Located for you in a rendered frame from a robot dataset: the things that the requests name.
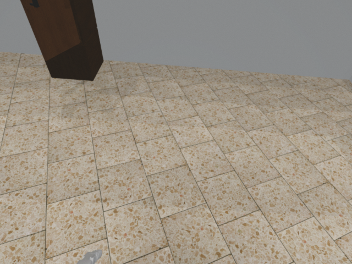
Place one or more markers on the robot left hand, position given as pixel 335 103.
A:
pixel 91 257

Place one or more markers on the cupboard door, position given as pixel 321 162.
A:
pixel 53 25

